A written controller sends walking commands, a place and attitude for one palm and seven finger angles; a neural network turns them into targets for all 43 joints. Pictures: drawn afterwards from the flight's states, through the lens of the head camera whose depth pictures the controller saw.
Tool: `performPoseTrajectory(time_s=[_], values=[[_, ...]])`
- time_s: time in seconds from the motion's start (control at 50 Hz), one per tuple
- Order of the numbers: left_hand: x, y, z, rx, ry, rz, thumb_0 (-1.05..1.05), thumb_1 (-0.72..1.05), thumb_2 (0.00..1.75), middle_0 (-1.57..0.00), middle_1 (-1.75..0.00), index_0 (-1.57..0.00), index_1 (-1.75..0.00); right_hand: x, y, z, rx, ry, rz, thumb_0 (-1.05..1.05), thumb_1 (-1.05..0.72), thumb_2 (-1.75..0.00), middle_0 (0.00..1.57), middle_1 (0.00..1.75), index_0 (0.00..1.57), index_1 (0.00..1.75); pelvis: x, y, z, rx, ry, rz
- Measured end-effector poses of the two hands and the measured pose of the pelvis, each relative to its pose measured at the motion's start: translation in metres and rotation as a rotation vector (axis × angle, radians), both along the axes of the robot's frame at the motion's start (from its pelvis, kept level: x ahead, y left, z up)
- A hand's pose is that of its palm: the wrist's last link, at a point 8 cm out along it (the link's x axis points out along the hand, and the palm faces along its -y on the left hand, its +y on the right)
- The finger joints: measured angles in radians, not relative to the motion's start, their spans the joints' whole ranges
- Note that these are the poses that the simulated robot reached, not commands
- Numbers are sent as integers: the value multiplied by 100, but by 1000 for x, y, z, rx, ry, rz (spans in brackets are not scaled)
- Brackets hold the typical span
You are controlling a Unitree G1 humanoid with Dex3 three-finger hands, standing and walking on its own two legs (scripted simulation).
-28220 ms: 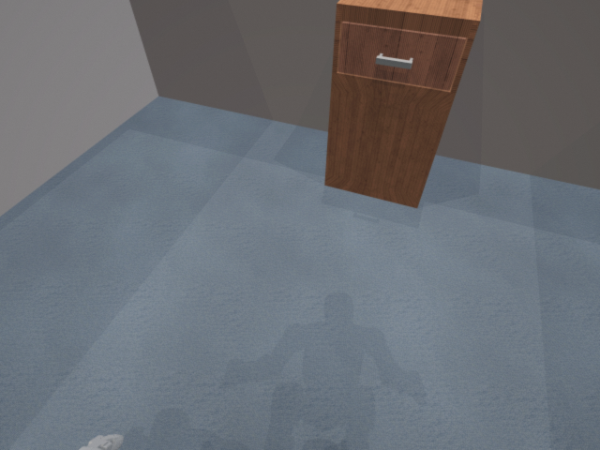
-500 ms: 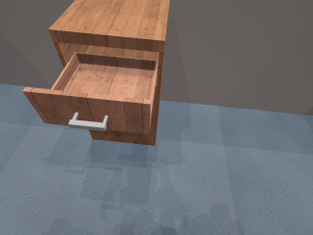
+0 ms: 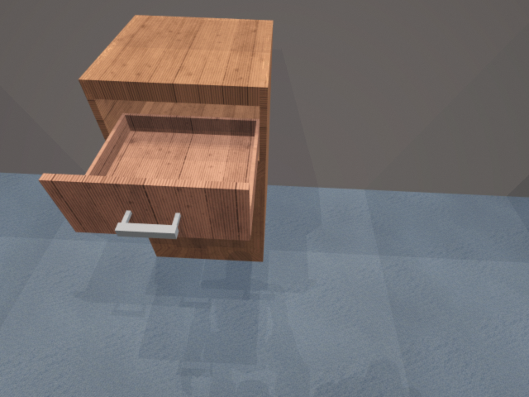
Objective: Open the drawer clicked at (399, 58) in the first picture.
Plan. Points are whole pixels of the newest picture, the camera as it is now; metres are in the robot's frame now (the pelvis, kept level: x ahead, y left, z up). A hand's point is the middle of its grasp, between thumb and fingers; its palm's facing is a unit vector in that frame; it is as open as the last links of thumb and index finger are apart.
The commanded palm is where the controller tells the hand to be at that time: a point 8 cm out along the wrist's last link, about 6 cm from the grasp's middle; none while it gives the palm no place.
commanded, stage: let the arm hang, fingers relaxed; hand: left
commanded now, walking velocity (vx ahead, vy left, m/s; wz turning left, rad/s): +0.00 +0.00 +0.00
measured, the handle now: (150, 223) +0.46 +0.28 -0.08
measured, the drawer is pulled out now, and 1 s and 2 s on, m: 0.30 0.30 0.30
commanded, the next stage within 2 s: look to check the result in 0.16 s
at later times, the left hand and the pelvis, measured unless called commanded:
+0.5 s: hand out of the picture +0.00 +0.16 -0.18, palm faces +0.05 -0.99 -0.16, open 7.4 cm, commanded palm none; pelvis +0.01 +0.00 +0.00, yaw +0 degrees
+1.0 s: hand out of the picture +0.01 +0.16 -0.18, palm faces +0.05 -0.98 -0.17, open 7.4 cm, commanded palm none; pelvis +0.02 +0.00 +0.00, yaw +0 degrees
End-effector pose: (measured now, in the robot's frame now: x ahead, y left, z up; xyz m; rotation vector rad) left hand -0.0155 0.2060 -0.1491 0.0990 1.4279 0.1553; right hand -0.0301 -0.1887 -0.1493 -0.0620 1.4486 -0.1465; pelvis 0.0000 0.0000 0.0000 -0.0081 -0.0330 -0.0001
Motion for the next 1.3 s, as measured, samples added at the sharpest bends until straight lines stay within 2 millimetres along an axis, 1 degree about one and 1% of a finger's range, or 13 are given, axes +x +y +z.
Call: performPoseTrajectory(time_s=[0.28, 0.72, 1.04, 1.3], values=[[2, 2, 0, -4, 17, 13, 1, 91, 90, -20, -30, -20, -30, -2, -7, 3, -31, 35, -3, 0, -91, -90, 20, 30, 20, 30, 9, 2, 1, -2, 3, 3], [14, 3, 2, 4, 15, 8, 1, 91, 90, -20, -30, -20, -30, 10, -6, 2, -24, 28, 2, 0, -91, -90, 20, 30, 20, 30, 16, 1, 1, -1, 4, 3], [17, 0, 2, 4, 23, 8, 1, 91, 90, -20, -30, -20, -30, 14, -12, 3, -31, 38, 3, 0, -91, -90, 20, 30, 20, 30, 20, -2, 1, -2, 7, 3], [20, -1, 2, 5, 24, 9, 1, 91, 90, -20, -30, -20, -30, 17, -13, 3, -30, 40, 2, 0, -91, -90, 20, 30, 20, 30, 24, -3, 2, -2, 8, 3]])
